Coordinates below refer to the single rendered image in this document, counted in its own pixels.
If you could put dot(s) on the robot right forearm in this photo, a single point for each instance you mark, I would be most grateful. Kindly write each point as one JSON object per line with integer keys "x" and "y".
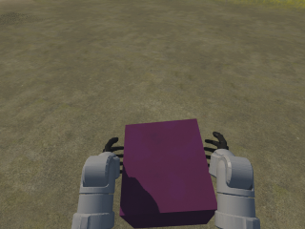
{"x": 235, "y": 183}

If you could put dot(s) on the left robot hand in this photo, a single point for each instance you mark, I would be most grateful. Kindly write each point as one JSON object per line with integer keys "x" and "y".
{"x": 109, "y": 148}

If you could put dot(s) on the robot left forearm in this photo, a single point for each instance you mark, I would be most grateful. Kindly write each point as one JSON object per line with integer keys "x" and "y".
{"x": 97, "y": 187}

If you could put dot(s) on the carton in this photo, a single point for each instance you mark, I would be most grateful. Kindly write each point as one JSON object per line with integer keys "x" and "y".
{"x": 165, "y": 176}

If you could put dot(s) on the right robot hand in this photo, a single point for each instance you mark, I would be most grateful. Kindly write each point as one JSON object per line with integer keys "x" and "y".
{"x": 220, "y": 144}

